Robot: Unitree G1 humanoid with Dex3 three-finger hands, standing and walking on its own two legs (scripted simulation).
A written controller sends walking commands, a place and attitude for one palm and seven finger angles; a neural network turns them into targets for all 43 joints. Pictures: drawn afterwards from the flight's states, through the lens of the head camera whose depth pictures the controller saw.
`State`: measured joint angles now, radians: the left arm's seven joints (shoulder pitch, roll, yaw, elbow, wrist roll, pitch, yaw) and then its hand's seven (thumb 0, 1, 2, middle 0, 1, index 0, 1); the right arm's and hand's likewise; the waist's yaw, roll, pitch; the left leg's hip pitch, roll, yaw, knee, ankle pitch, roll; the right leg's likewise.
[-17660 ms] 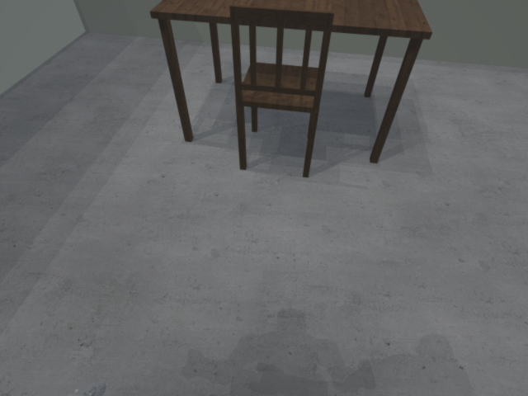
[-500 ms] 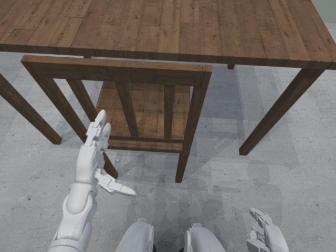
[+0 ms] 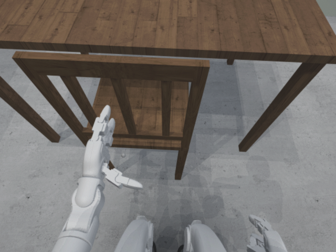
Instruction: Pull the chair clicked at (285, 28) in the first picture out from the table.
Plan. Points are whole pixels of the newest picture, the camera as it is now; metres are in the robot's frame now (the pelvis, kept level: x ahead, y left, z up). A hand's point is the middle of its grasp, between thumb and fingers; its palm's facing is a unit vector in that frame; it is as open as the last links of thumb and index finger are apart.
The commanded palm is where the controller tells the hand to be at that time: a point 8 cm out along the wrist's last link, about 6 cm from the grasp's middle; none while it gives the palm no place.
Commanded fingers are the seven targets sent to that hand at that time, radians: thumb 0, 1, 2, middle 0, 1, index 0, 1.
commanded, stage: aim the fingers beside a spindle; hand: left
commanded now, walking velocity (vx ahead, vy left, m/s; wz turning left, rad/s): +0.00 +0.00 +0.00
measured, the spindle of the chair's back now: (126, 109) +0.47 +0.13 -0.01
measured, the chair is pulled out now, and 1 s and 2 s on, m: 0.00 0.00 0.00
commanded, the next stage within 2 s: push the fingers through the gap in 0.30 s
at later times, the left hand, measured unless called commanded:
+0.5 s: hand (125, 154) +0.33 +0.11 +0.02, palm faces -0.04 -1.00 -0.02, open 16.9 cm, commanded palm +0.32 +0.17 +0.02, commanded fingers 0.00 -0.50 0.30 -0.06 -0.08 -0.06 -0.08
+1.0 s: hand (125, 133) +0.39 +0.11 +0.02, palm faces -0.02 -1.00 -0.03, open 16.9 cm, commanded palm +0.37 +0.17 +0.02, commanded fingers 0.00 -0.50 0.30 -0.06 -0.08 -0.06 -0.08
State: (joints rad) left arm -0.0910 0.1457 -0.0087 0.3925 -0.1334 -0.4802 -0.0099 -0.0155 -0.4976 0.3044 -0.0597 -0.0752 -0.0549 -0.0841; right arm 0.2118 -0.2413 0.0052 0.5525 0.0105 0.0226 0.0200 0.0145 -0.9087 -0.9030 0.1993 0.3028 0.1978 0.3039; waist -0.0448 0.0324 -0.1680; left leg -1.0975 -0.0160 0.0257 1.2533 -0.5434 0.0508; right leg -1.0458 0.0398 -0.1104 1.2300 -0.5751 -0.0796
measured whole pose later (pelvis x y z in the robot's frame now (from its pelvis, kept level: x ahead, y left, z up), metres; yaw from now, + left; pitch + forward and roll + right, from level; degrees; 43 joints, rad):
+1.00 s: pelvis +0.00 +0.00 +0.00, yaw +0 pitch +23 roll -2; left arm -0.33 0.17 0.07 0.60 -0.12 -0.48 0.01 -0.02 -0.50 0.30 -0.06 -0.08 -0.06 -0.08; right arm 0.23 -0.24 0.00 0.58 0.01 0.04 0.02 0.01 -0.91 -0.90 0.20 0.30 0.20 0.30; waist -0.08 0.03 -0.17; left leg -1.13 -0.01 0.03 1.26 -0.54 0.05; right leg -1.08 0.04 -0.11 1.23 -0.57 -0.08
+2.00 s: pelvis +0.00 +0.00 +0.00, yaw -1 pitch +26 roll -2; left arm -0.58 0.19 0.16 0.88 -0.07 -0.55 0.05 -0.02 -0.50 0.30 -0.06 -0.08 -0.06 -0.08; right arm 0.28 -0.24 -0.01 0.62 -0.02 0.08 0.05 0.01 -0.91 -0.90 0.20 0.30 0.20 0.30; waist -0.12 0.04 -0.17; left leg -1.17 -0.01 0.03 1.26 -0.54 0.06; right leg -1.12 0.05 -0.10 1.23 -0.56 -0.07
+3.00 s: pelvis +0.00 +0.01 +0.00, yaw -1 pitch +26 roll -2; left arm -0.59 0.18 0.15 0.87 -0.07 -0.54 0.07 0.00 0.67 0.81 -0.50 -1.43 -0.49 -1.44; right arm 0.27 -0.24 -0.01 0.61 -0.02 0.10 0.06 0.01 -0.91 -0.90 0.20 0.30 0.20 0.30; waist -0.12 0.04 -0.17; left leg -1.18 -0.01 0.04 1.26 -0.54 0.06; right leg -1.13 0.05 -0.09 1.23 -0.56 -0.07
